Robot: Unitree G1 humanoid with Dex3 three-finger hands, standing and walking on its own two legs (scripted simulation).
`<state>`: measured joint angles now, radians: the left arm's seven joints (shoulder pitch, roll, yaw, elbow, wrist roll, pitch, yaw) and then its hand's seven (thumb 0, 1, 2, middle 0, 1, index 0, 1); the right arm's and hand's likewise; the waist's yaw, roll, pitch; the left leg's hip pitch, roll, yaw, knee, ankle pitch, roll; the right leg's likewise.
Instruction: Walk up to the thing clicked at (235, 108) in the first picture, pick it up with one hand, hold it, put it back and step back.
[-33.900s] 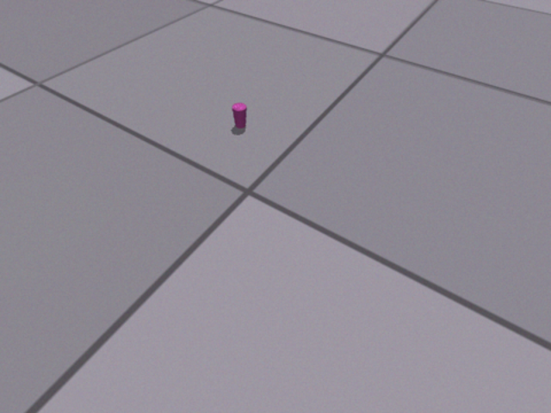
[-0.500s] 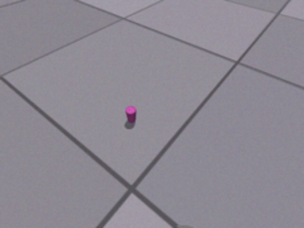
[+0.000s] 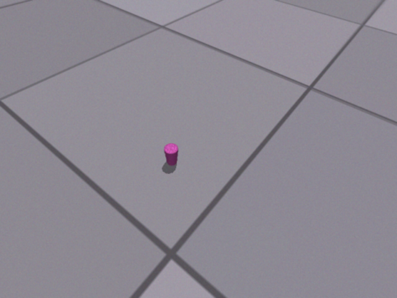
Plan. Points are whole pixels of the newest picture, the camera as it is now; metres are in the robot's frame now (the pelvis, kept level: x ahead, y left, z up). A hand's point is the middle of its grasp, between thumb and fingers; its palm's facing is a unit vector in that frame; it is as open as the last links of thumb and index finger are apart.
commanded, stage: step back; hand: left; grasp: from the side
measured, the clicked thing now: (171, 155) +1.01 +0.15 -0.70
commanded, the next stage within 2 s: stand in 0.26 s
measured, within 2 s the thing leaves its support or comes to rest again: neither
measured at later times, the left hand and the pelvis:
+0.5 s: hand out of the picture +0.12 +0.24 -0.14, palm faces -0.02 -0.94 -0.34, open 7.4 cm; pelvis +0.01 +0.00 +0.01, yaw +0 degrees
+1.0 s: hand out of the picture +0.05 +0.24 -0.14, palm faces -0.03 -0.94 -0.35, open 7.4 cm; pelvis -0.02 -0.02 +0.02, yaw +0 degrees
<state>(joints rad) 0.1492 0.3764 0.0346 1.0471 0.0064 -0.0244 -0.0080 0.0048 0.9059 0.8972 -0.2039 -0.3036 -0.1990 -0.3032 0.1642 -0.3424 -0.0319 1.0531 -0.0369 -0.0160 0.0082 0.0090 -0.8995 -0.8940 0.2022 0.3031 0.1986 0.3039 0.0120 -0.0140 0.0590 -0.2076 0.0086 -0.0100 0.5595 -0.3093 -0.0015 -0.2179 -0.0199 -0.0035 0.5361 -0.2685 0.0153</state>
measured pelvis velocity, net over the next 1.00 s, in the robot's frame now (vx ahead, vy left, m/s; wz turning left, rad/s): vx -0.02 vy -0.02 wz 0.00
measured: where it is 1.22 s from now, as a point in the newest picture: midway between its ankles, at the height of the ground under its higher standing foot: outside the picture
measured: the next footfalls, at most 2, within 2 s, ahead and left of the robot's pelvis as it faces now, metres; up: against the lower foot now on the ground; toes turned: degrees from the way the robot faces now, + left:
none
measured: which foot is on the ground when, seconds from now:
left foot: down 0.00-1.00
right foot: down 0.00-1.00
